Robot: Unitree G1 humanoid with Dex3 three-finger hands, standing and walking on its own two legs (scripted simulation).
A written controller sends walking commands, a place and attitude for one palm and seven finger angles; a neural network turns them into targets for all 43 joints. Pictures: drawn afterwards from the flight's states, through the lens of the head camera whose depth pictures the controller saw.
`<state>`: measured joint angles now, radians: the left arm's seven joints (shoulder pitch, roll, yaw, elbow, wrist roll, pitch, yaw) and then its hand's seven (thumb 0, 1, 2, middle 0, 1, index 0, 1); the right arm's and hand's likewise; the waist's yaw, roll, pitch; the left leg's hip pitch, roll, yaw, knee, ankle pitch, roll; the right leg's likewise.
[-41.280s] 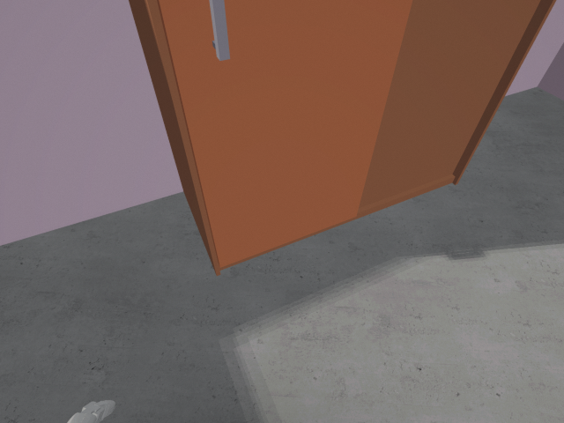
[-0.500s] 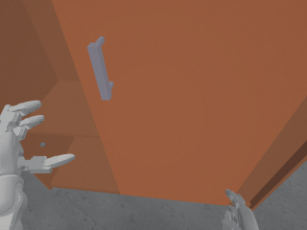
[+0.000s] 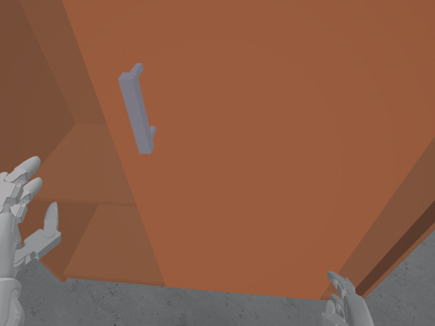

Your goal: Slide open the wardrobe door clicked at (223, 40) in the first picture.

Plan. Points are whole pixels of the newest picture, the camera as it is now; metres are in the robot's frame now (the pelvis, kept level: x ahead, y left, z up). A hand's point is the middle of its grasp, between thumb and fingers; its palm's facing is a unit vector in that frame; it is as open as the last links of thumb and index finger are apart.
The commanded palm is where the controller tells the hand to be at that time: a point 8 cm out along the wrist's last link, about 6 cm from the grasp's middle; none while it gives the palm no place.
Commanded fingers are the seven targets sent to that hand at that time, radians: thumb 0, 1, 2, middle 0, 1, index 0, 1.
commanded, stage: draw the hand back to the body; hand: left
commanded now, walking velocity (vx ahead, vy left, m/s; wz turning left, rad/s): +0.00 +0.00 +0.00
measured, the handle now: (142, 110) +0.41 +0.20 +0.21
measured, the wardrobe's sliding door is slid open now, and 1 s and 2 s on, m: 0.49 0.49 0.49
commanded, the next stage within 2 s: step back with the hand held close in 0.30 s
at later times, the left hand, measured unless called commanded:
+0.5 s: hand (46, 230) +0.18 +0.27 +0.16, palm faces +0.48 -0.79 -0.37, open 7.4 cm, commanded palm +0.13 +0.30 +0.17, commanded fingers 0.00 0.90 0.90 -0.20 -0.30 -0.20 -0.30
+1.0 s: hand out of the picture +0.12 +0.29 +0.16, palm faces +0.46 -0.76 -0.46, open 7.4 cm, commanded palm +0.05 +0.32 +0.17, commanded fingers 0.00 0.90 0.90 -0.20 -0.30 -0.20 -0.30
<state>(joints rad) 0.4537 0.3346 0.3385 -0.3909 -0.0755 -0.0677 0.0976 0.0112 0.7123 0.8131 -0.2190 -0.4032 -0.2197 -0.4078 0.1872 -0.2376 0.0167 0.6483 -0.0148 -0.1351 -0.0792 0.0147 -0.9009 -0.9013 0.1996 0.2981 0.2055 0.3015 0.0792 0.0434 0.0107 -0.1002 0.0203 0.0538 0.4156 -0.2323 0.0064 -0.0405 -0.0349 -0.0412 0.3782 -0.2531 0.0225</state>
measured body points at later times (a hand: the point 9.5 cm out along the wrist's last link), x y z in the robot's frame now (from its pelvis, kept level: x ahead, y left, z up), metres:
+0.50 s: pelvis -0.01 +0.00 +0.00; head -0.03 -0.02 +0.45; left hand +0.15 +0.31 +0.18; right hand +0.18 -0.22 -0.08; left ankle +0.00 +0.11 -0.74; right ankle -0.03 -0.13 -0.74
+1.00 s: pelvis -0.09 +0.02 -0.01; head -0.07 +0.03 +0.43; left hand +0.09 +0.33 +0.18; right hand +0.10 -0.21 -0.08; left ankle +0.00 +0.11 -0.74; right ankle -0.03 -0.13 -0.74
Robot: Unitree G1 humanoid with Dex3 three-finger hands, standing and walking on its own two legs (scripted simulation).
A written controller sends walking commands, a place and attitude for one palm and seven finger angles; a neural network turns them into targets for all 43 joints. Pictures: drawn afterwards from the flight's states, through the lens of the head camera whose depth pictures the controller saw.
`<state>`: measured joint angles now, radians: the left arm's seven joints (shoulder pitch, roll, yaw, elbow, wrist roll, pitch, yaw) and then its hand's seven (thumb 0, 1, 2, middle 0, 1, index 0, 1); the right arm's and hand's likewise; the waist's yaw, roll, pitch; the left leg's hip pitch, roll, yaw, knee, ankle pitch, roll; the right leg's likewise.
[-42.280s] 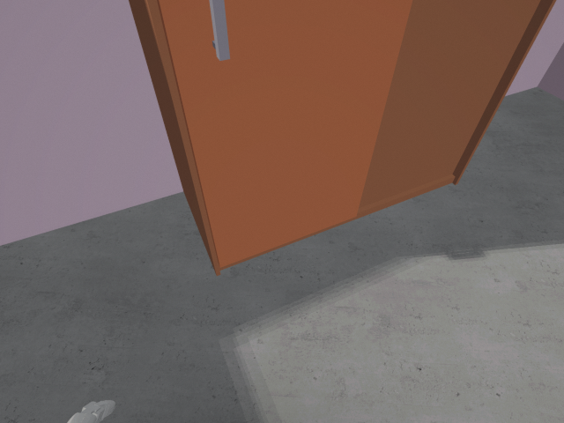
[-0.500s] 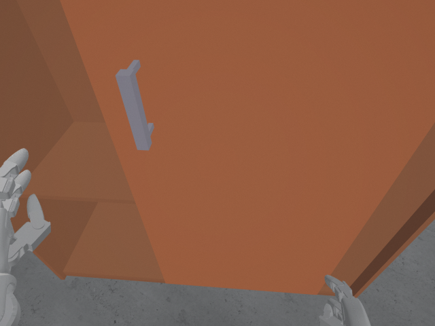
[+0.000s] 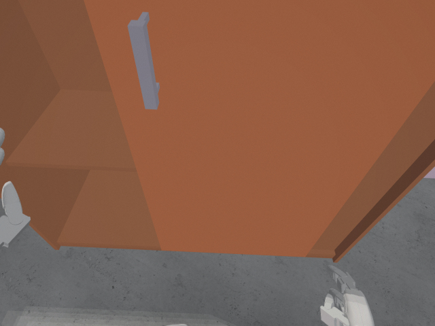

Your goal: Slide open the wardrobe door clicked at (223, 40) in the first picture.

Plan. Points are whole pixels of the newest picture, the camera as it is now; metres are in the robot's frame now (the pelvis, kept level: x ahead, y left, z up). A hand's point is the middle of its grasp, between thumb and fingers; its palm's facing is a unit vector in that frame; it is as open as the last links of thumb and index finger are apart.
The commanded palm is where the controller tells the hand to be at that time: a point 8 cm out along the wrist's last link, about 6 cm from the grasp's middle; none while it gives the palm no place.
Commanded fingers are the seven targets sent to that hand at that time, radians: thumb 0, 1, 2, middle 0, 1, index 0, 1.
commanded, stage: step back with the hand held close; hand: left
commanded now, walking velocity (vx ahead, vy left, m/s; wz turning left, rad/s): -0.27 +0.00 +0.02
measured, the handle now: (148, 63) +0.50 +0.17 +0.23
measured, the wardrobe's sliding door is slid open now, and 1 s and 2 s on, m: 0.49 0.49 0.49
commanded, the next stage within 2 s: stop stepping back and stand still in 0.28 s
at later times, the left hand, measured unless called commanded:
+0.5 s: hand out of the picture +0.11 +0.26 +0.18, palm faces +0.47 -0.79 -0.40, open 7.4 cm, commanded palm +0.05 +0.29 +0.19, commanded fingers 0.00 0.90 0.90 -0.20 -0.30 -0.20 -0.30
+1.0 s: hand (4, 311) +0.11 +0.23 +0.17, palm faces +0.34 -0.83 -0.43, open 7.4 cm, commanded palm +0.04 +0.28 +0.19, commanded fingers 0.00 0.90 0.90 -0.20 -0.30 -0.20 -0.30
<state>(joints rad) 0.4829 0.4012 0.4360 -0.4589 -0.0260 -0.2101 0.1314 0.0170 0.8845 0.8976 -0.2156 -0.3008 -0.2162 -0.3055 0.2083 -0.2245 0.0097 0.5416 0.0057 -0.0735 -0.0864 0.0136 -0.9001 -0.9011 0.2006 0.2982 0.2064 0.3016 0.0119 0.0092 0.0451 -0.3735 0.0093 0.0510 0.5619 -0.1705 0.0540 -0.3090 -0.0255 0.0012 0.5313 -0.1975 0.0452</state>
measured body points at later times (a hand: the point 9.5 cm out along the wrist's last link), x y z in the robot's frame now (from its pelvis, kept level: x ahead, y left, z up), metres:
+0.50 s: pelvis -0.09 -0.01 +0.00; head -0.08 +0.01 +0.45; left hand +0.08 +0.30 +0.20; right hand +0.08 -0.22 -0.07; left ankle +0.00 +0.10 -0.73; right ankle -0.14 -0.13 -0.71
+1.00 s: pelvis -0.12 -0.01 +0.01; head -0.11 +0.01 +0.46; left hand +0.08 +0.28 +0.19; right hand +0.03 -0.26 -0.06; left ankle -0.08 +0.09 -0.73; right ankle -0.16 -0.13 -0.73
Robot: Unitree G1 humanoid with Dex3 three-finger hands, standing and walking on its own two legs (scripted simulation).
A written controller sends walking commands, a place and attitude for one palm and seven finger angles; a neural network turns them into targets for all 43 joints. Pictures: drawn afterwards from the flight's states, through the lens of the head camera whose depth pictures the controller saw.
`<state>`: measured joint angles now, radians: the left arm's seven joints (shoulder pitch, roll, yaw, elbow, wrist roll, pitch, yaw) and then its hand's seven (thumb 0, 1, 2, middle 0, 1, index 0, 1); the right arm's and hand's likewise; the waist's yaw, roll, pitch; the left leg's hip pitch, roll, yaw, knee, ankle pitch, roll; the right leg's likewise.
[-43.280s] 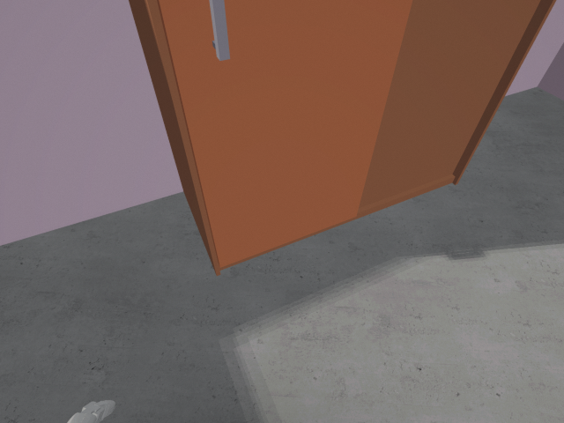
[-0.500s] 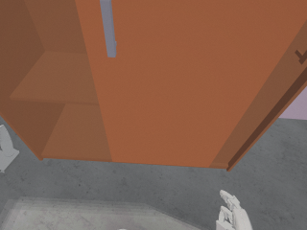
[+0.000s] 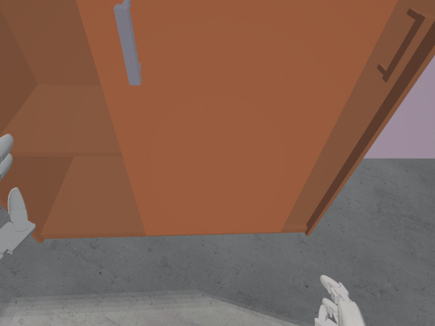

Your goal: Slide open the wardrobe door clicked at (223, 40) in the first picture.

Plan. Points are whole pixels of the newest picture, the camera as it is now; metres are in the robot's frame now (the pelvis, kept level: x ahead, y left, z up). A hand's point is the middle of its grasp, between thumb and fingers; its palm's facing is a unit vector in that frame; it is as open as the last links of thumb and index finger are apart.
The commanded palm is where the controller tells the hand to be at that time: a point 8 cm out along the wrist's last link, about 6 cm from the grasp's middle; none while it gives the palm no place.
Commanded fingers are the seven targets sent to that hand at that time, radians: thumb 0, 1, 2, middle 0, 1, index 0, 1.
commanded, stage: stop stepping back and stand still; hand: left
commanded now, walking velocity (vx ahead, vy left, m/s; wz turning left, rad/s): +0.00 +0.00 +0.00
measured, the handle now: (131, 43) +0.61 +0.22 +0.22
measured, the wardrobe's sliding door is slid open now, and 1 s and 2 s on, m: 0.49 0.49 0.49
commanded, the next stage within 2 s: let the arm hang, fingers relaxed in 0.24 s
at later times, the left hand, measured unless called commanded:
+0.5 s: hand (78, 307) +0.17 +0.25 -0.06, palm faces +0.04 -0.90 -0.43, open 7.4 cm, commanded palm none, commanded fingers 0.00 0.90 0.90 -0.20 -0.30 -0.20 -0.30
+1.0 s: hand out of the picture -0.05 +0.24 -0.16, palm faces +0.03 -0.95 -0.32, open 7.4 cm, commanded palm none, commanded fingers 0.00 0.90 0.90 -0.20 -0.30 -0.20 -0.30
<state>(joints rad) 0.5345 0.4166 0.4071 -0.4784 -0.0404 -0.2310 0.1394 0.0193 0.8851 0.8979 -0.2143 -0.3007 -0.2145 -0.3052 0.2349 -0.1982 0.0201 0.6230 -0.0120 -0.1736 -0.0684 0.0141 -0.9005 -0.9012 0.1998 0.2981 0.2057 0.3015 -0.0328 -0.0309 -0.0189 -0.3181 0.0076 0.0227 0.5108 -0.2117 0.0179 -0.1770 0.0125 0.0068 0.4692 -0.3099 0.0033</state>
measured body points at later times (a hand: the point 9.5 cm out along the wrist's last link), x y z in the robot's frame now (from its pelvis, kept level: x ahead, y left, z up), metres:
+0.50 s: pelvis -0.03 +0.01 -0.01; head -0.02 -0.01 +0.44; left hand +0.16 +0.30 -0.03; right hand +0.14 -0.26 -0.12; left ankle +0.03 +0.11 -0.74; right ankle -0.04 -0.12 -0.74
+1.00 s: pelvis -0.02 +0.00 +0.00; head +0.01 +0.00 +0.45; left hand -0.05 +0.29 -0.14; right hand +0.02 -0.26 -0.15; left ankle +0.03 +0.11 -0.74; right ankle -0.04 -0.12 -0.74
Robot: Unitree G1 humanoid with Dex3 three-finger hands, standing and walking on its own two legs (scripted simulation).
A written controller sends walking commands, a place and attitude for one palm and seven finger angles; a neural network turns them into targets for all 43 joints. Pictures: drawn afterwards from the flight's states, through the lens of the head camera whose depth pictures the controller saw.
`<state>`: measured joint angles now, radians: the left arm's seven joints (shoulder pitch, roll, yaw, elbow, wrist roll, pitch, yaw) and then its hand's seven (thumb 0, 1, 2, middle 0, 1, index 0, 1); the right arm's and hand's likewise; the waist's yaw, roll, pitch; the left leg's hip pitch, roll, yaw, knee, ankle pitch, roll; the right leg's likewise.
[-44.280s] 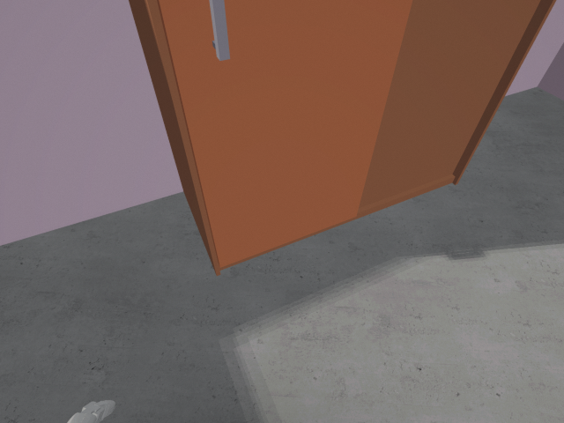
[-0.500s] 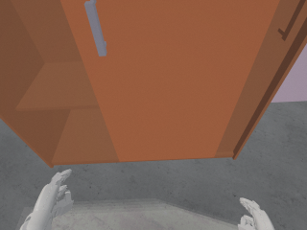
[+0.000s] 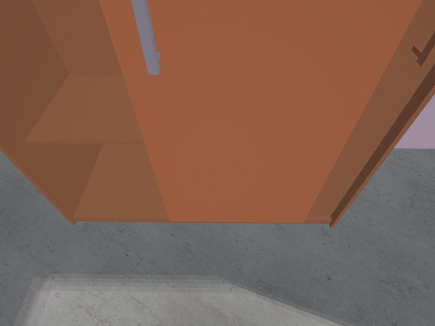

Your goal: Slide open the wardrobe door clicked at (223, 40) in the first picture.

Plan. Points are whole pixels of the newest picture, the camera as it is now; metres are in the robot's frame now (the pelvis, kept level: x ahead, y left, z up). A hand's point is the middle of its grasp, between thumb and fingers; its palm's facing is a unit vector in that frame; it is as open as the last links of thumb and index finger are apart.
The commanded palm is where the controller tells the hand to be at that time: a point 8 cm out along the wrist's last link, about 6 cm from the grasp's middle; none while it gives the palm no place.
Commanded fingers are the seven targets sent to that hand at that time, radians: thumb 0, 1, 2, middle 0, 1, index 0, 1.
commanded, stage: let the arm hang, fingers relaxed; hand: left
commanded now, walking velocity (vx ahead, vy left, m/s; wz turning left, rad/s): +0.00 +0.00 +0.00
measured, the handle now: (149, 32) +0.63 +0.19 +0.22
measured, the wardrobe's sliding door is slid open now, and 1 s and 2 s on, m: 0.49 0.49 0.49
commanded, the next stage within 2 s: look to check the result in 0.44 s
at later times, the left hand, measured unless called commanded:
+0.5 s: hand out of the picture +0.14 +0.20 -0.15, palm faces -0.05 -0.96 -0.29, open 7.4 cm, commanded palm none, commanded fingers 0.00 0.90 0.90 -0.20 -0.30 -0.20 -0.30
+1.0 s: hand out of the picture +0.10 +0.21 -0.16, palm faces -0.04 -0.95 -0.32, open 7.4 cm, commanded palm none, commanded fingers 0.00 0.90 0.90 -0.20 -0.30 -0.20 -0.30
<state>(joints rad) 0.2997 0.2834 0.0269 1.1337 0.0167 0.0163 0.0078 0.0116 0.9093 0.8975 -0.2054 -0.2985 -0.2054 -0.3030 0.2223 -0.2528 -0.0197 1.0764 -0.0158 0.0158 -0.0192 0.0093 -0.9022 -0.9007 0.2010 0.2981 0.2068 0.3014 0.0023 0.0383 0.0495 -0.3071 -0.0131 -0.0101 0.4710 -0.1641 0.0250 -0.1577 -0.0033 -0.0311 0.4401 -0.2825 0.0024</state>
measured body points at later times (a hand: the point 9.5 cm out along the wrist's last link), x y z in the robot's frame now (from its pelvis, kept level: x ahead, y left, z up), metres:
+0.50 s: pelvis +0.03 -0.01 +0.01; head +0.05 -0.02 +0.46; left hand +0.14 +0.25 -0.13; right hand +0.10 -0.31 -0.13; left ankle +0.05 +0.10 -0.74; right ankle -0.03 -0.13 -0.74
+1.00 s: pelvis +0.04 -0.02 +0.01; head +0.06 -0.03 +0.46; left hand +0.10 +0.26 -0.13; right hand +0.10 -0.31 -0.14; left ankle +0.05 +0.10 -0.74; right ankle -0.03 -0.13 -0.74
